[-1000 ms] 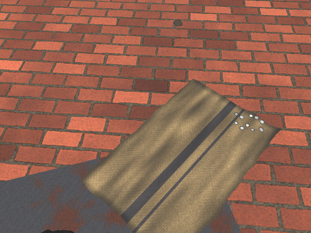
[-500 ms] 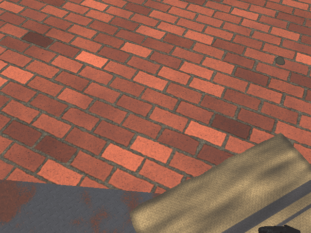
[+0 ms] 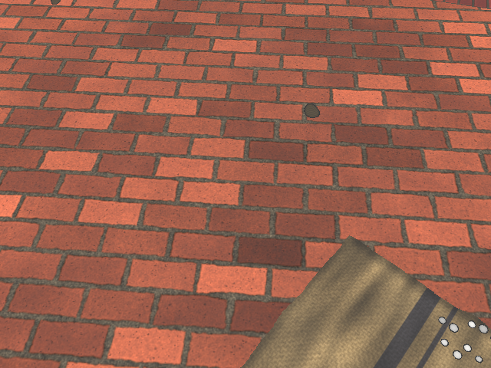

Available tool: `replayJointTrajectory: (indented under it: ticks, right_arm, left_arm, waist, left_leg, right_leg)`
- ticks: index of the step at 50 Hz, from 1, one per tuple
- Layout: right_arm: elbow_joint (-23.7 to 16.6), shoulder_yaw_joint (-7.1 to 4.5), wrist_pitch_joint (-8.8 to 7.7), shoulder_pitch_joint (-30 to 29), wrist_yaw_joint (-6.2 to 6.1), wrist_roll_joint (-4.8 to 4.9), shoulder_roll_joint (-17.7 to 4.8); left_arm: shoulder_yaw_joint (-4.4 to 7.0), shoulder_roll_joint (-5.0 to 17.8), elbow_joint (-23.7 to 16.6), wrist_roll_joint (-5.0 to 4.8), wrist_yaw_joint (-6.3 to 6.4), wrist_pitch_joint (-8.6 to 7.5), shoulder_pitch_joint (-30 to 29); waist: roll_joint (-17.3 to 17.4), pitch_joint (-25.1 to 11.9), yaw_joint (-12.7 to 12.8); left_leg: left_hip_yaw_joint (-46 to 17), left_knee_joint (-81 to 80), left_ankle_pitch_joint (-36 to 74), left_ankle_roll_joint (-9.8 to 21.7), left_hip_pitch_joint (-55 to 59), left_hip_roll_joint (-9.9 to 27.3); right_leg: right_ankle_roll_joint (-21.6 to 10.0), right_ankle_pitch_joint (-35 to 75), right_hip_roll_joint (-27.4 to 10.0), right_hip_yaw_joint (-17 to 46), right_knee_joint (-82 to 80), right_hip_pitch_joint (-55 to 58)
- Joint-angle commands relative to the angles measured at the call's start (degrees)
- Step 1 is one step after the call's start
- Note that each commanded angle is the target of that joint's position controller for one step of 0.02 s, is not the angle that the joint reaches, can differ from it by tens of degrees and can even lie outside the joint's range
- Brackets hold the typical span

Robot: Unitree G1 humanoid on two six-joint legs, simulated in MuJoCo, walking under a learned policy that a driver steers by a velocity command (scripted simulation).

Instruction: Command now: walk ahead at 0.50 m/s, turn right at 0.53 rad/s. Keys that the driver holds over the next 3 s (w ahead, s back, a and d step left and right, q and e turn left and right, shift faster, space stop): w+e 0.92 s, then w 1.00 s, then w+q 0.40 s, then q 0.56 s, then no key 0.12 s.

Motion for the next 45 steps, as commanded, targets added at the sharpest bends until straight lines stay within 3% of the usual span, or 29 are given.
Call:
replayJointTrajectory:
  ticks: [1,2,3,4,6,8,10,13,20,23,24,25,26,27,28,29,30,31,33,36,41,45]
  right_arm:
    - [-9.4,-1.36,-0.84,-0.8,1.10,0.90,-5.0]
    - [-10.9,-1.61,-1.64,-7.6,1.37,0.15,-8.6]
    - [-11.6,-1.21,-2.39,-9.4,1.60,0.89,-7.4]
    - [-10.8,-1.12,-2.78,-7.9,1.39,0.97,-7.2]
    - [-10.4,-1.00,-0.91,-6.2,1.40,-0.95,-6.6]
    - [-10.7,-0.92,0.91,-5.8,1.81,-1.57,-5.9]
    - [-12.0,-0.73,1.62,-8.8,2.07,-1.45,-5.4]
    - [-14.7,-0.56,1.74,-16.5,2.21,-1.21,-5.7]
    - [-19.0,0.28,0.55,-27.3,2.79,-0.34,-6.1]
    - [-18.4,-0.21,-0.21,-22.1,2.46,-0.03,-8.2]
    - [-16.8,-0.79,-0.54,-16.7,1.98,0.02,-9.5]
    - [-14.8,-1.51,-1.25,-9.0,1.30,-0.28,-11.0]
    - [-14.4,-2.47,-1.73,-0.1,0.26,-1.57,-15.1]
    - [-14.9,-3.39,-1.08,-0.3,-0.01,-2.52,-19.9]
    - [-15.0,-3.22,-0.30,-3.5,0.32,-1.36,-16.5]
    - [-15.9,-1.90,-0.13,-7.3,0.53,-0.81,-10.8]
    - [-15.6,-1.16,-0.22,-9.4,0.76,-0.64,-8.1]
    - [-15.1,-0.89,-0.45,-9.5,0.70,-0.71,-7.4]
    - [-13.5,-0.87,-1.45,-7.8,0.79,-0.14,-7.4]
    - [-12.2,-1.36,-2.65,-5.8,1.37,0.47,-8.2]
    - [-10.3,-1.70,-2.46,-3.6,1.49,0.28,-8.5]
    - [-9.0,-2.15,-2.18,-1.5,1.20,0.34,-10.0]
  left_arm:
    - [5.82,18.3,1.8,-0.74,1.75,0.10,18.5]
    - [5.65,17.4,1.3,-2.00,1.83,0.73,18.8]
    - [4.86,14.6,1.7,-2.10,2.36,0.68,16.1]
    - [3.98,11.3,2.1,-2.09,2.55,0.37,14.2]
    - [2.98,8.6,1.6,-2.45,2.88,-0.61,10.7]
    - [2.91,9.2,1.8,-2.74,2.61,-1.81,11.7]
    - [3.26,10.7,2.0,-2.60,2.48,-2.28,13.6]
    - [3.29,10.9,2.3,-2.58,2.46,-2.17,16.9]
    - [3.52,12.0,2.4,-1.80,3.13,-1.77,22.4]
    - [3.84,13.5,1.0,-1.46,3.63,-1.87,18.7]
    - [3.93,14.1,0.5,-1.42,3.45,-2.08,17.1]
    - [3.75,13.7,0.4,-1.85,2.97,-2.43,16.1]
    - [2.56,9.7,-1.1,-2.50,2.43,-2.94,16.6]
    - [1.51,4.7,-3.0,-3.83,2.51,-2.78,22.7]
    - [1.91,9.5,-1.5,-1.85,2.99,-1.91,23.4]
    - [2.20,10.5,-1.0,-1.24,2.65,-1.44,19.6]
    - [2.02,9.7,-1.3,-1.20,2.08,-1.24,16.8]
    - [1.97,9.0,-1.5,-0.87,1.54,-0.81,15.9]
    - [1.78,8.1,-1.6,-0.35,0.58,0.49,16.0]
    - [1.41,7.2,-3.6,-0.44,-0.27,1.25,11.8]
    - [0.52,5.6,-6.8,-0.59,-1.17,1.16,2.6]
    - [-0.31,4.6,-9.3,-0.48,-2.10,0.79,-4.4]
  waist:
    - [-16.1,-17.5,6.4]
    - [-4.6,-15.6,8.9]
    - [-1.7,-8.9,7.1]
    - [2.2,-4.0,4.0]
    - [1.5,-2.9,0.6]
    - [0.5,-3.6,-0.2]
    - [-0.5,-2.8,0.4]
    - [-2.2,-0.9,3.1]
    - [-4.0,-1.1,7.4]
    - [-5.2,-1.8,3.8]
    - [-5.0,-3.9,1.3]
    - [-2.0,-7.9,-2.8]
    - [4.0,-16.3,-5.9]
    - [16.7,-20.5,-1.7]
    - [11.9,-17.1,0.2]
    - [4.6,-9.4,0.4]
    - [2.0,-5.0,0.8]
    - [4.1,-3.6,1.3]
    - [6.7,-3.0,2.0]
    - [5.8,-2.7,2.1]
    - [4.9,-0.3,0.7]
    - [5.0,1.3,-1.0]
  left_leg:
    - [-9.0,51.6,-2.9,-0.3,-40.0,-6.4]
    - [-20.0,52.8,0.5,0.2,-46.5,-3.7]
    - [-20.6,49.7,5.8,0.7,-47.6,-0.8]
    - [-20.4,43.3,8.6,0.7,-44.1,1.3]
    - [-20.8,36.7,9.3,-0.5,-37.2,2.8]
    - [-19.8,33.2,9.6,-1.7,-35.8,2.5]
    - [-18.9,28.5,12.8,-2.7,-37.7,2.4]
    - [-18.6,19.5,19.4,-3.7,-41.8,2.1]
    - [-18.9,4.6,24.7,-2.5,-41.4,-1.9]
    - [-19.9,-1.6,20.3,-0.4,-30.1,-3.7]
    - [-19.2,-2.9,18.0,0.6,-22.1,-5.3]
    - [-19.6,-6.8,19.3,2.1,-11.3,-4.5]
    - [-31.3,-9.0,7.6,4.9,1.9,7.3]
    - [-57.4,-15.7,2.7,10.4,12.8,21.8]
    - [-63.5,-17.2,-4.3,12.3,7.6,21.6]
    - [-53.9,-18.0,-4.5,11.1,-0.2,18.8]
    - [-44.5,-19.2,2.9,9.8,-5.9,15.4]
    - [-37.9,-20.1,9.5,8.4,-8.7,12.9]
    - [-30.2,-21.2,19.8,7.8,-11.3,10.7]
    - [-24.6,-23.1,26.7,9.0,-10.1,11.4]
    - [-15.3,-24.4,30.6,8.7,-8.1,9.9]
    - [-10.4,-23.8,32.7,7.4,-6.5,10.5]
  right_leg:
    - [-15.7,-7.6,-20.7,47.4,-15.5,43.6]
    - [-15.2,-3.2,-21.0,46.9,-19.1,41.9]
    - [-13.7,1.5,-20.3,38.7,-19.0,35.5]
    - [-10.8,9.1,-17.6,33.0,-19.7,27.4]
    - [-7.9,16.1,-12.2,25.3,-20.7,19.5]
    - [-8.0,20.3,-10.1,22.8,-21.3,17.5]
    - [-7.5,19.4,-8.8,22.0,-22.4,16.4]
    - [-5.8,16.8,-7.7,22.7,-23.0,18.2]
    - [-4.0,23.1,-8.6,26.5,-17.5,26.4]
    - [-1.2,26.6,-9.3,28.7,-13.4,24.0]
    - [0.0,31.2,-8.2,28.7,-8.8,22.0]
    - [1.4,31.4,-4.7,26.1,1.3,19.2]
    - [2.9,18.4,-0.9,22.0,17.0,12.6]
    - [4.6,-21.6,8.0,15.5,31.2,-5.0]
    - [4.0,-19.8,2.9,15.2,37.6,-10.3]
    - [4.2,-14.1,0.1,14.7,37.8,-10.4]
    - [4.8,-10.5,-1.7,13.9,35.2,-9.2]
    - [5.3,-9.1,-3.0,13.3,33.3,-7.8]
    - [6.2,-7.6,-3.9,12.2,32.5,-6.2]
    - [7.0,-4.0,-4.9,11.7,31.4,-10.1]
    - [8.1,5.2,-5.8,9.2,20.3,-14.1]
    - [6.5,7.7,-5.6,4.8,8.0,-9.8]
